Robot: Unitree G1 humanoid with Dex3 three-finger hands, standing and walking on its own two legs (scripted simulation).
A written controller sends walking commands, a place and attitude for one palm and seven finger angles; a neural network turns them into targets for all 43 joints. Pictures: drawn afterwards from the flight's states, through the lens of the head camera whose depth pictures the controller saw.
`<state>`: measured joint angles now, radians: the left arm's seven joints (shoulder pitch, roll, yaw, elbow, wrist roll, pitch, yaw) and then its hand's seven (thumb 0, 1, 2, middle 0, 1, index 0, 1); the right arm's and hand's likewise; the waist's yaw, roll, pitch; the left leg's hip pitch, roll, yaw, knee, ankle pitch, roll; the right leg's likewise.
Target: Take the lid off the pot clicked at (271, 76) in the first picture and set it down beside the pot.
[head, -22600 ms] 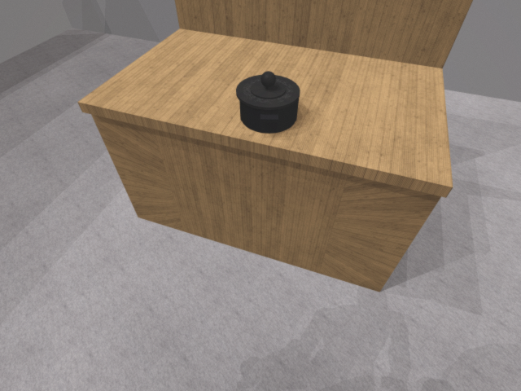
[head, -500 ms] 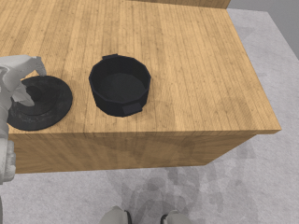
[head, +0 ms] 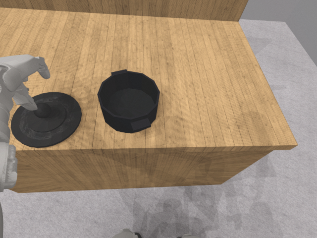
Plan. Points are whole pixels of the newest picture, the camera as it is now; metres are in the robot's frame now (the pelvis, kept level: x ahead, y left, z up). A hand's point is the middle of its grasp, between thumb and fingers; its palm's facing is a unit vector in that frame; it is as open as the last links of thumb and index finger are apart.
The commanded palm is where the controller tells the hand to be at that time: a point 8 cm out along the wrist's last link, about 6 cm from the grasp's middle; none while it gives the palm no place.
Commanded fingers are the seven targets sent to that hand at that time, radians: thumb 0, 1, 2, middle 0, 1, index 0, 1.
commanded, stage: raise the empty hand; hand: left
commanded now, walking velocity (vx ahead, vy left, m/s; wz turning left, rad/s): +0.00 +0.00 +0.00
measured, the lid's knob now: (42, 110) +0.47 +0.31 -0.03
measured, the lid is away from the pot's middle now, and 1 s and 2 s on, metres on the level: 0.25 0.25 0.25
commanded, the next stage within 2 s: draw the hand back to the body in 0.64 s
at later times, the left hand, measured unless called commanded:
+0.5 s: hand (8, 75) +0.46 +0.32 +0.12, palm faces -0.41 -0.11 -0.91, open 11.0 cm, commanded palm +0.49 +0.30 +0.19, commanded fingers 0.00 0.03 0.55 -0.32 -0.92 -0.32 -0.92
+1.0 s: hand (11, 76) +0.45 +0.30 +0.13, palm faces -0.38 -0.09 -0.92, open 11.0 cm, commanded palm +0.44 +0.29 +0.19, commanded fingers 0.00 0.03 0.55 -0.32 -0.92 -0.32 -0.92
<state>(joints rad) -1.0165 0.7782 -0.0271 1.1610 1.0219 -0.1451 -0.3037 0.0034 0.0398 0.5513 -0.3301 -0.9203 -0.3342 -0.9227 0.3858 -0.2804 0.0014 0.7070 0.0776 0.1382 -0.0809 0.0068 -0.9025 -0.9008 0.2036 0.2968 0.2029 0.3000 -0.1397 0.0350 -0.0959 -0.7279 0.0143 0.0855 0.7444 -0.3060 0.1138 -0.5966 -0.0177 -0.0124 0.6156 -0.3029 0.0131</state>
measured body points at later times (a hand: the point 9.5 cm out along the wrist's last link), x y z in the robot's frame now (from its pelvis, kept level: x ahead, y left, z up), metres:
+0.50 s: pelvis +0.01 -0.01 +0.01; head +0.09 +0.01 +0.46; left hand +0.48 +0.32 +0.17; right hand +0.03 -0.30 -0.10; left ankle +0.03 +0.04 -0.71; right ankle -0.01 -0.18 -0.71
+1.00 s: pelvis +0.01 -0.02 +0.02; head +0.08 -0.01 +0.46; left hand +0.47 +0.30 +0.19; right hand +0.05 -0.30 -0.10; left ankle +0.03 +0.04 -0.71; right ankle -0.01 -0.18 -0.71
